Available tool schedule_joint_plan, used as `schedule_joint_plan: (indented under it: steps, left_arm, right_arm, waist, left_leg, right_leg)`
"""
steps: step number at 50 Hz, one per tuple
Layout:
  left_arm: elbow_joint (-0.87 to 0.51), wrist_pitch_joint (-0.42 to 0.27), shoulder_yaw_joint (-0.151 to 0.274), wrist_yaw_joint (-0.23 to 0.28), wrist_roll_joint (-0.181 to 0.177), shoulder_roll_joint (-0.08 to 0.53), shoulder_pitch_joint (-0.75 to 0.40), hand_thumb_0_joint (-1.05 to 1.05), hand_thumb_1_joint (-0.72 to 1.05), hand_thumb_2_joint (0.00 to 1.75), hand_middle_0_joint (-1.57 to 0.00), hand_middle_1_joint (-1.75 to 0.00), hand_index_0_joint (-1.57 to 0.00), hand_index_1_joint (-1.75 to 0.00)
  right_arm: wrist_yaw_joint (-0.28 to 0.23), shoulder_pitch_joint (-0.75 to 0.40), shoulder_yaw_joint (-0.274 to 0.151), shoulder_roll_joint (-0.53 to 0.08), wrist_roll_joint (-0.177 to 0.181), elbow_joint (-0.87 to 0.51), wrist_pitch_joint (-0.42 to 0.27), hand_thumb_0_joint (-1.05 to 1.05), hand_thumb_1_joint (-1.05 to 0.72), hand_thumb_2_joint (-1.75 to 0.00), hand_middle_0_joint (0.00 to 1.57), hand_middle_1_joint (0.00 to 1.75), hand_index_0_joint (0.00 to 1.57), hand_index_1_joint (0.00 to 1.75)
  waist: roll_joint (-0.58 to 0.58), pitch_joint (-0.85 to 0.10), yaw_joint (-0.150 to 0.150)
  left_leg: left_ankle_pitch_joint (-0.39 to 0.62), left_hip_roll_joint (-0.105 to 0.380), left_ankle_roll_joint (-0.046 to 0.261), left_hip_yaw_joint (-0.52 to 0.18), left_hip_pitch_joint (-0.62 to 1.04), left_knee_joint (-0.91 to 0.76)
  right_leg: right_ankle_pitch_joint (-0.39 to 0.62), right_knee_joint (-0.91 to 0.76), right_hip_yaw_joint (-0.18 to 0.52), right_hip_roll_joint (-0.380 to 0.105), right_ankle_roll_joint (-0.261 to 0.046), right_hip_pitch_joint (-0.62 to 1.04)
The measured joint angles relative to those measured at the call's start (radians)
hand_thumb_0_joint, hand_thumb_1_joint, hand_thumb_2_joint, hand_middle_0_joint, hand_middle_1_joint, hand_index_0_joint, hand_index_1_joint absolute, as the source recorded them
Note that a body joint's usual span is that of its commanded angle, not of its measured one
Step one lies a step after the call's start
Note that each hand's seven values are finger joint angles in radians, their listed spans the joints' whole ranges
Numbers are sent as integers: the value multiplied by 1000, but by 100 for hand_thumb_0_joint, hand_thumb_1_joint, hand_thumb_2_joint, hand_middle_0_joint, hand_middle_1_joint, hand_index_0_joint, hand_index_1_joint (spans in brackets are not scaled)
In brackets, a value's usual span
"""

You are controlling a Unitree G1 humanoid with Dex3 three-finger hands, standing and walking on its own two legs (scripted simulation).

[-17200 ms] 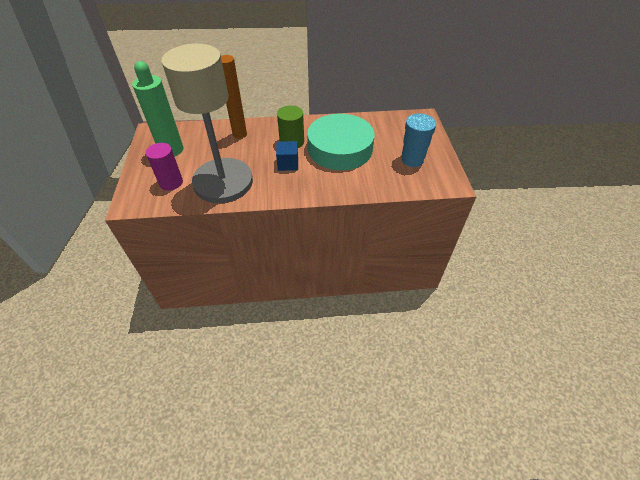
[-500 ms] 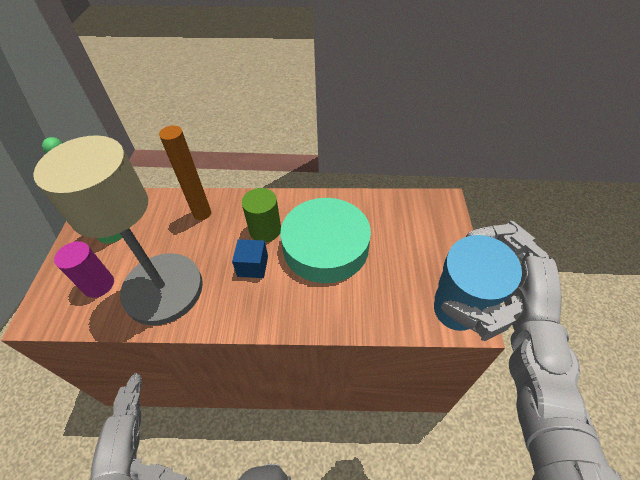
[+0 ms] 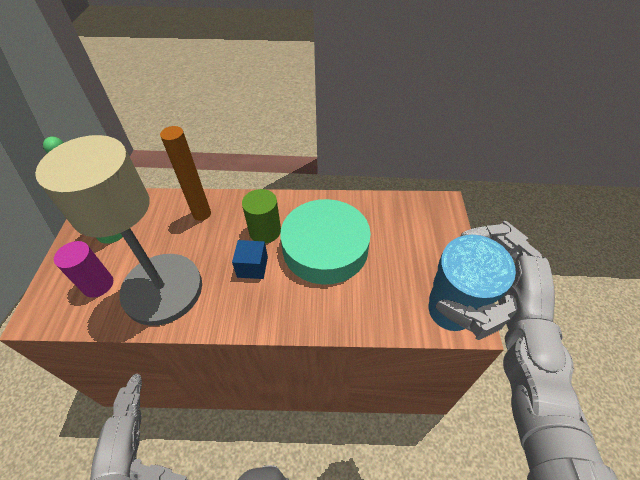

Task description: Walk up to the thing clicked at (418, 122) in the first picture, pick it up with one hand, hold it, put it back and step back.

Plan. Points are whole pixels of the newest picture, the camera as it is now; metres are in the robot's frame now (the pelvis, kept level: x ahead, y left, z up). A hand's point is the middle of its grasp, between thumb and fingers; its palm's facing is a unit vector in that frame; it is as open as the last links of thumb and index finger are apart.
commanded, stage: hold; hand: right
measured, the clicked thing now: (463, 289) +0.34 -0.16 +0.03
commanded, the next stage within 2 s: crouch in 0.06 s
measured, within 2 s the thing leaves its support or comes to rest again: neither
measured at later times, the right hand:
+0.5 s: hand (468, 280) +0.36 -0.17 +0.02, palm faces +0.15 +0.99 +0.01, open 11.0 cm
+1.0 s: hand (448, 247) +0.46 -0.18 -0.05, palm faces +0.15 +0.99 +0.03, open 11.0 cm
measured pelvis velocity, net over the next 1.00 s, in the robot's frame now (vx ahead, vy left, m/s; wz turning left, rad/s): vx -0.03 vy -0.01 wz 0.02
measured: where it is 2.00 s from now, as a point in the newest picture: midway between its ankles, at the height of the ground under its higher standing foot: outside the picture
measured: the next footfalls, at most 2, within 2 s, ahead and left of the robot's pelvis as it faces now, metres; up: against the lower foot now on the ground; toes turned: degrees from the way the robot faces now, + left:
none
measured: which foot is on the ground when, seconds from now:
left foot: down 0.00-1.00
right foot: down 0.00-1.00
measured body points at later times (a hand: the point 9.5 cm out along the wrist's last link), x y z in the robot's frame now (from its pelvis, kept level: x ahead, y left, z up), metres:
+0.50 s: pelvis -0.01 +0.01 -0.01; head +0.05 -0.01 +0.44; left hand +0.15 +0.27 -0.06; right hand +0.34 -0.22 +0.02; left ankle +0.04 +0.13 -0.71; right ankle -0.01 -0.12 -0.71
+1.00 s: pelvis -0.03 -0.01 -0.07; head +0.10 -0.04 +0.36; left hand +0.12 +0.27 -0.07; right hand +0.45 -0.23 -0.05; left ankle +0.04 +0.13 -0.71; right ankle -0.01 -0.12 -0.71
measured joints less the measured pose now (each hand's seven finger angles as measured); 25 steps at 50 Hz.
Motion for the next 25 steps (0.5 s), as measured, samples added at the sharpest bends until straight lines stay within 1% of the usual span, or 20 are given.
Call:
schedule_joint_plan:
  steps: [6, 11, 14, 19, 25]
  left_arm:
    - [8, 5, 7, 4, 0, 3, -8, -1, -52, 4, -5, -5, -6, -5]
    - [-5, 5, -5, 11, 0, 6, -2, -1, -52, 4, -5, -5, -6, -5]
    - [3, 2, -12, 8, 2, -1, -7, -1, -52, 4, -5, -5, -6, -5]
    - [4, 3, -5, 2, 7, -8, -23, -1, -52, 4, -5, -5, -6, -5]
    - [-37, -4, -8, 3, 13, -5, -28, -1, -52, 4, -5, -5, -6, -5]
  right_arm:
    - [-5, -15, -12, -6, -3, 5, -13, -2, 58, -102, 71, 107, 72, 112]
    - [-4, -9, -5, -5, -2, -4, -13, -2, 58, -102, 71, 107, 72, 112]
    - [-1, -14, -5, 1, -2, 14, -21, -2, 58, -102, 71, 107, 72, 112]
    - [-4, -38, -27, -3, -7, 71, -34, -2, 58, -102, 71, 107, 72, 112]
    - [4, -112, -64, -34, -14, 169, -78, -2, 58, -102, 71, 107, 72, 112]
  waist:
    - [2, 17, 3]
    - [3, 13, 5]
    - [5, 4, 4]
    - [7, 6, 11]
    - [27, 19, 31]
  left_leg:
    - [-1, -2, 3, -1, -12, 10]
    - [-2, -2, 4, -1, -9, 7]
    - [-5, -2, 5, 0, -9, 9]
    - [-10, -2, 5, 1, -33, 25]
    - [-21, 0, 7, 3, -109, 76]
  right_leg:
    - [0, 6, -1, -2, 2, -9]
    - [1, 1, 0, -2, 4, -5]
    - [0, 0, 0, -2, 5, -5]
    - [-5, 17, 2, -2, 5, -29]
    - [-17, 69, 5, -1, 5, -105]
